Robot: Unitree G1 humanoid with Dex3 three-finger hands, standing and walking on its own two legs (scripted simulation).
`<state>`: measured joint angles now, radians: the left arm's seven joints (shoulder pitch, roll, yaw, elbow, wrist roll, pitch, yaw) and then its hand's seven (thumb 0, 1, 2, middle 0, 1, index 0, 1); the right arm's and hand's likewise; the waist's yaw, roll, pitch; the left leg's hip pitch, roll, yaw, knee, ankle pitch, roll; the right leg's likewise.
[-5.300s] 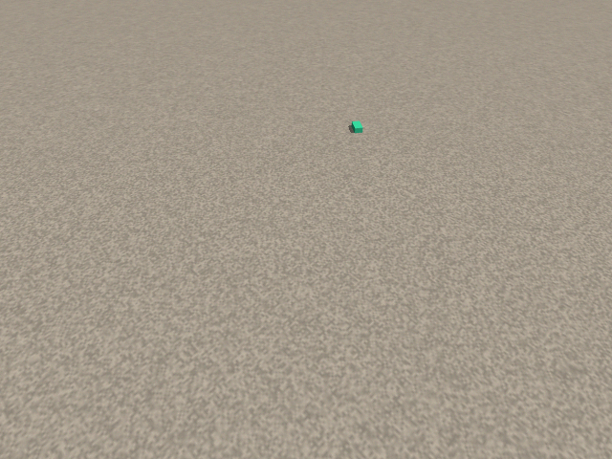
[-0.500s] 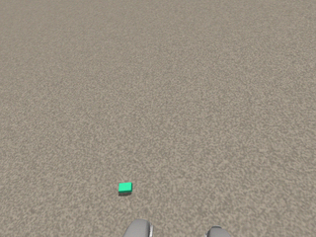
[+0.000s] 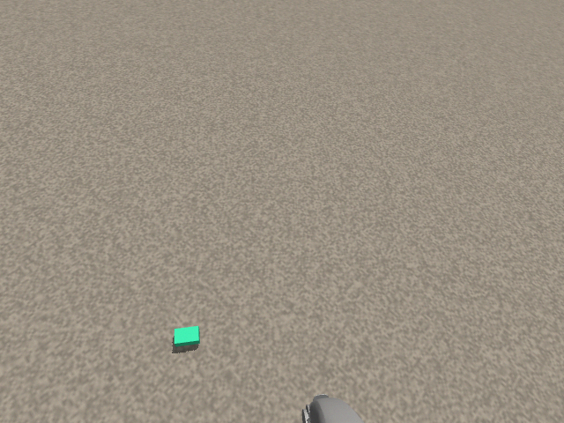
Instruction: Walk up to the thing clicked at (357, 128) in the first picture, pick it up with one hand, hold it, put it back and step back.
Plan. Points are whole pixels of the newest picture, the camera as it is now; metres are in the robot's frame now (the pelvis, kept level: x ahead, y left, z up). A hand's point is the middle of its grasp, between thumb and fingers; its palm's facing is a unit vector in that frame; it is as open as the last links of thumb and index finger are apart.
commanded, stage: walk up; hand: left
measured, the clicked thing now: (187, 336) +0.48 +0.24 -0.73
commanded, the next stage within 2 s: none
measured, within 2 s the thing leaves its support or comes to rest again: neither
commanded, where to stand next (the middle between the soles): +0.10 -0.07 m, yaw +1 degrees
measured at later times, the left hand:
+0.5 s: hand (127, 406) +0.19 +0.22 -0.14, palm faces -0.01 -0.92 -0.39, open 7.4 cm
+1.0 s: hand out of the picture +0.14 +0.20 -0.14, palm faces +0.00 -0.93 -0.36, open 7.4 cm
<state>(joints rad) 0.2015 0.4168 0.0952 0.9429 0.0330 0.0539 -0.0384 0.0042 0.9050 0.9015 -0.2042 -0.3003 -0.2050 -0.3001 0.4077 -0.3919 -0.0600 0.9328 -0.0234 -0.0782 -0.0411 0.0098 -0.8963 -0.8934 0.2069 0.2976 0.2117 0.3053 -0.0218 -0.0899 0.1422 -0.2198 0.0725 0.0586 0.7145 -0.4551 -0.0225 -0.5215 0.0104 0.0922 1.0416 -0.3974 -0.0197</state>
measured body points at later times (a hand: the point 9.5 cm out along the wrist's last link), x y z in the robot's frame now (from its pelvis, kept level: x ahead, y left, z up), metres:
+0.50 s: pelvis +0.07 -0.05 -0.01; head +0.10 -0.05 +0.44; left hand +0.19 +0.27 -0.12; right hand +0.13 -0.37 -0.13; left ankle +0.15 +0.07 -0.72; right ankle +0.09 -0.17 -0.72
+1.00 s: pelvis +0.06 -0.06 +0.01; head +0.09 -0.06 +0.46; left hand +0.14 +0.25 -0.12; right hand +0.19 -0.36 -0.11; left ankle +0.15 +0.07 -0.72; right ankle +0.06 -0.17 -0.72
